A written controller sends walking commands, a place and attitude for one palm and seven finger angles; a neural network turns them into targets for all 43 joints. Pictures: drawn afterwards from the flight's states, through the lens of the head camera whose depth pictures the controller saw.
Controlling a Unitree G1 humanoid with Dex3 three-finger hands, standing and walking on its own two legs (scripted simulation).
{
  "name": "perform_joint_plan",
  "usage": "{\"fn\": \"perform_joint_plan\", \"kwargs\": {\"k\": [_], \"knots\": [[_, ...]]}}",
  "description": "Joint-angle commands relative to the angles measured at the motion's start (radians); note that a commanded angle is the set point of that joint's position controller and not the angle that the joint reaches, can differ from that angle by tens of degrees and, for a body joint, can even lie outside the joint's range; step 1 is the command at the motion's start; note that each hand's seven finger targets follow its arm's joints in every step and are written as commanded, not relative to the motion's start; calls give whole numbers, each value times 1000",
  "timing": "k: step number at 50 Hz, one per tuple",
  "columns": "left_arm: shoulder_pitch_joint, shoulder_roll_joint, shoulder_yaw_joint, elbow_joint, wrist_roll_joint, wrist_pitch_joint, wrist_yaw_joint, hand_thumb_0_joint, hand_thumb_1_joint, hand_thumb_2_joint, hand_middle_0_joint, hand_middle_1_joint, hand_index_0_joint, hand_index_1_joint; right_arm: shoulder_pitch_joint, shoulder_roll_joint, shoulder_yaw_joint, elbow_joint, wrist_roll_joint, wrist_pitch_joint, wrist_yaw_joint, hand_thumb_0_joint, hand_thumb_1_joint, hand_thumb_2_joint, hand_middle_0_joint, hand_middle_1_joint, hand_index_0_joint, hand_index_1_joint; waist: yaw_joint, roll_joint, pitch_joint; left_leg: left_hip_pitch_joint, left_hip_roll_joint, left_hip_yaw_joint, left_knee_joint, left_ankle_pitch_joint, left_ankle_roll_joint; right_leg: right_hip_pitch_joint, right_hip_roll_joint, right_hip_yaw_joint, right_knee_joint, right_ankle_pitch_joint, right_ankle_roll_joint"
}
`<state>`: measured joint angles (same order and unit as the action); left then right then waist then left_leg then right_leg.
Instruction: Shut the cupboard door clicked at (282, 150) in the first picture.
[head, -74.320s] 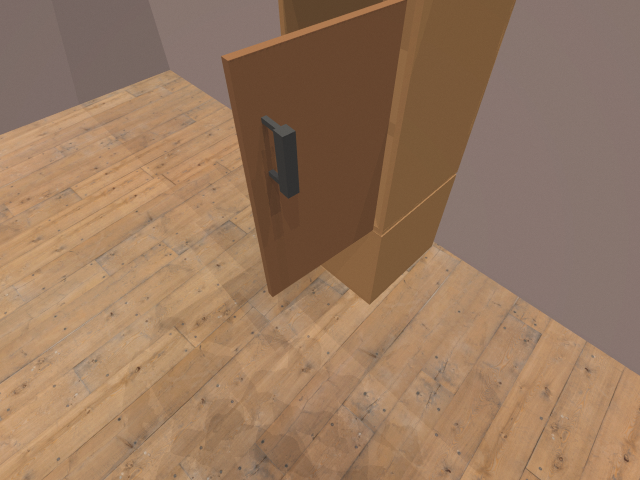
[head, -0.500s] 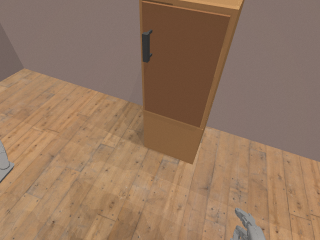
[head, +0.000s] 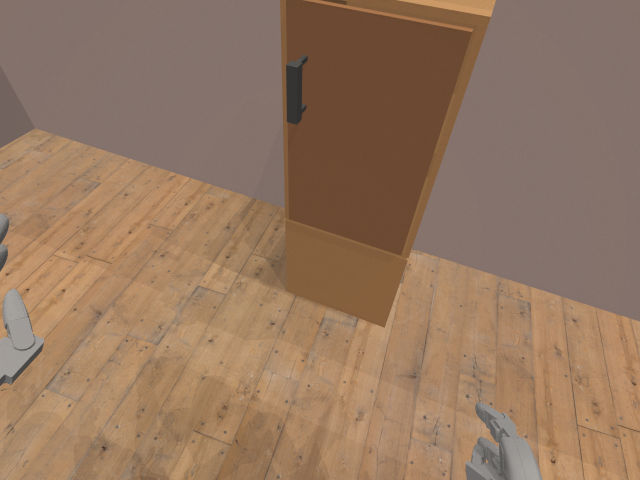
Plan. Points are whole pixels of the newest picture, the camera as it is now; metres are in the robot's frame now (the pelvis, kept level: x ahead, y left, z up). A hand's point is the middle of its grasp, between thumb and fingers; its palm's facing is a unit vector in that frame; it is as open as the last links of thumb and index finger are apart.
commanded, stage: stop stepping back and stand still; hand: left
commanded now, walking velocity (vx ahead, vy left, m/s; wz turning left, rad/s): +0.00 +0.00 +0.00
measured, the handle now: (298, 89) +0.84 +0.08 +0.08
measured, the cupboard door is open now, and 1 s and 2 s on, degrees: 0 0 0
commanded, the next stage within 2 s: let the arm hang, fingers relaxed in 0.06 s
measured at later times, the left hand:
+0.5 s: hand out of the picture +0.00 +0.17 -0.17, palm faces +0.01 -0.98 -0.19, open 7.0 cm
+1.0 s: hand out of the picture -0.02 +0.20 -0.16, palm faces +0.01 -0.96 -0.28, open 7.3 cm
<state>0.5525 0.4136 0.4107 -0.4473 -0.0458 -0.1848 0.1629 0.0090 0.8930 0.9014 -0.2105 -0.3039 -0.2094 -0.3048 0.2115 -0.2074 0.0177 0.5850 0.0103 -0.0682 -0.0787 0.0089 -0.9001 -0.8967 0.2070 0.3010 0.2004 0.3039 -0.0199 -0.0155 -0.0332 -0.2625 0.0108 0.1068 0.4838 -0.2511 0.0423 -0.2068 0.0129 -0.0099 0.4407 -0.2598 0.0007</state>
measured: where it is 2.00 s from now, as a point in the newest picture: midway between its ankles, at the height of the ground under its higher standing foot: outside the picture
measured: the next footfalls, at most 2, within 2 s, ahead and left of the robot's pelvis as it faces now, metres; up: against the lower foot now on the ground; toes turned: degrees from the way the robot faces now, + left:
none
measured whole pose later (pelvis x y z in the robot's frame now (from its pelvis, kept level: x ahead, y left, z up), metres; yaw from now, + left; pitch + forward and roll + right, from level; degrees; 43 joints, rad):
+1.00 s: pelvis -0.04 -0.01 +0.00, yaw +0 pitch -2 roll +0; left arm 0.26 0.23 0.03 1.10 0.03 0.00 0.02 0.00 0.91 0.90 -0.20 -0.30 -0.20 -0.30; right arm 0.26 -0.22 -0.02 1.08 -0.02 0.01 -0.01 0.00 -0.90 -0.90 0.21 0.30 0.20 0.30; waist -0.01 0.03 0.01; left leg -0.22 0.01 0.11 0.41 -0.16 0.04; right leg -0.19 0.01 -0.01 0.42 -0.20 -0.02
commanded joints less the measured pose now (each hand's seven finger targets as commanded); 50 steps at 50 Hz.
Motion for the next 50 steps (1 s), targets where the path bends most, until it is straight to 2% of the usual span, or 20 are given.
{"fn": "perform_joint_plan", "kwargs": {"k": [1, 4, 7, 8, 9, 10, 12, 13, 16, 18, 19, 20, 22, 24, 26, 27, 28, 33, 37, 50], "knots": [[-6, 167, 122, -196, -8, -56, 23, 0, 900, 900, -200, -300, -200, -300, -72, -117, -44, -144, -1, -43, -15, 0, -900, -900, 200, 300, 200, 300, 16, 95, -110, 11, 106, -122, -98, 267, -42, 80, -56, 53, -4, 318, -12], [-35, 189, 133, -228, -5, -60, 25, 0, 900, 900, -200, -300, -200, -300, -78, -123, -47, -143, -3, -48, -18, 0, -900, -900, 200, 300, 200, 300, 16, 107, -110, 12, 102, -121, -105, 224, -40, 73, -57, 59, -12, 299, -13], [-42, 165, 112, -221, -3, -61, 27, 0, 900, 900, -200, -300, -200, -300, -75, -118, -43, -139, -5, -53, -19, 0, -900, -900, 200, 300, 200, 300, 17, 118, -92, -1, 103, -121, -125, 154, -37, 62, -50, 57, -19, 241, -9], [-99, -14, -338, 533, 47, 74, -115, 0, 900, 900, -200, -300, -200, -300, -164, -294, -74, 46, 23, -125, 79, 0, -900, -900, 200, 300, 200, 300, -14, 114, 65, -30, 117, -126, 20, 333, -24, -103, -108, -6, 78, 275, -16], [-113, -33, -316, 566, 48, 162, -141, 0, 900, 900, -200, -300, -200, -300, -82, -262, -88, 73, 9, -71, 82, 0, -900, -900, 200, 300, 200, 300, -7, 110, -21, 33, 129, -107, -5, 378, -51, -114, -108, 61, 23, 195, -26], [-116, -34, -315, 557, 51, 194, -148, 0, 900, 900, -200, -300, -200, -300, -60, -265, -86, 60, 4, -45, 79, 0, -900, -900, 200, 300, 200, 300, -7, 137, -15, 26, 143, -117, -23, 333, -40, -119, -90, 42, 40, 95, -28], [-168, -37, -317, 647, 63, 189, -156, 0, 900, 900, -200, -300, -200, -300, -54, -251, -70, 84, -12, -9, 80, 0, -900, -900, 200, 300, 200, 300, 7, 65, -19, -54, 167, -168, -62, 217, 11, -102, -62, 22, 116, -15, -32], [-179, -30, -324, 701, 67, 187, -157, 0, 900, 900, -200, -300, -200, -300, -60, -251, -62, 93, -19, 2, 80, 0, -900, -900, 200, 300, 200, 300, 13, -10, -16, -63, 169, -186, -75, 173, 22, -85, -57, 30, 120, -26, -34], [-218, -13, -337, 872, 78, 187, -155, 0, 900, 900, -200, -300, -200, -300, -54, -226, -51, 130, -32, 33, 83, 0, -900, -900, 200, 300, 200, 300, 16, -164, -6, -49, 119, -184, -64, 38, 16, -89, -87, 96, 32, -28, -49], [-251, -15, -352, 983, 79, 188, -151, 0, 900, 900, -200, -300, -200, -300, -33, -197, -46, 167, -36, 54, 84, 0, -900, -900, 200, 300, 200, 300, 0, -204, 12, 11, 67, -151, -16, -17, 7, -167, -129, 163, -53, -86, -68], [-265, -13, -361, 1029, 77, 189, -148, 0, 900, 900, -200, -300, -200, -300, -19, -185, -42, 183, -35, 64, 85, 0, -900, -900, 200, 300, 200, 300, -7, -188, 20, 48, 47, -131, 2, -30, -2, -202, -142, 182, -88, -123, -78], [-279, -25, -368, 1072, 72, 191, -146, 0, 900, 900, -200, -300, -200, -300, -4, -157, -37, 208, -37, 71, 84, 0, -900, -900, 200, 300, 200, 300, -15, -139, 25, 70, 34, -117, 14, -39, -7, -226, -154, 195, -112, -148, -86], [-282, -40, -375, 1154, 68, 188, -144, 0, 900, 900, -200, -300, -200, -300, 16, -132, -33, 252, -37, 74, 82, 0, -900, -900, 200, 300, 200, 300, -17, -28, 28, 90, 37, -115, -6, -26, -12, -226, -140, 192, -116, -142, -86], [-250, -50, -376, 1228, 66, 184, -142, 0, 900, 900, -200, -300, -200, -300, 24, -131, -35, 285, -36, 74, 77, 0, -900, -900, 200, 300, 200, 300, -3, 82, 29, 64, 62, -135, -61, -33, -11, -171, -108, 160, -94, -99, -70], [-222, -72, -363, 1288, 66, 184, -139, 0, 900, 900, -200, -300, -200, -300, 32, -125, -42, 317, -40, 73, 70, 0, -900, -900, 200, 300, 200, 300, 13, 191, 21, -1, 89, -158, -127, -103, -4, -82, -84, 118, -68, -53, -68], [-208, -69, -365, 1317, 64, 183, -140, 0, 900, 900, -200, -300, -200, -300, 32, -131, -45, 331, -39, 73, 68, 0, -900, -900, 200, 300, 200, 300, 22, 208, 22, -22, 94, -165, -150, -135, -3, -55, -75, 110, -62, -37, -68], [-205, -67, -365, 1344, 64, 182, -141, 0, 900, 900, -200, -300, -200, -300, 40, -136, -49, 344, -37, 72, 66, 0, -900, -900, 200, 300, 200, 300, 24, 214, 29, -39, 102, -173, -173, -169, -2, -36, -71, 101, -60, -34, -69], [-211, -68, -365, 1436, 64, 174, -142, 0, 900, 900, -200, -300, -200, -300, 92, -145, -62, 400, -30, 66, 56, 0, -900, -900, 200, 300, 200, 300, 20, 58, 51, -9, 109, -173, -171, -126, 4, -39, -85, 108, -103, -27, -71], [-227, -66, -365, 1479, 64, 170, -139, 0, 900, 900, -200, -300, -200, -300, 120, -140, -65, 438, -29, 67, 54, 0, -900, -900, 200, 300, 200, 300, 10, -6, 82, 33, 105, -158, -156, -89, 4, -87, -98, 128, -142, -78, -74], [-272, -46, -363, 1517, 68, 172, -137, 0, 900, 900, -200, -300, -200, -300, 64, -157, -68, 470, -31, 62, 56, 0, -900, -900, 200, 300, 200, 300, 14, 3, 131, 39, 118, -166, -217, -117, 4, -95, -92, 120, -148, -56, -59]]}}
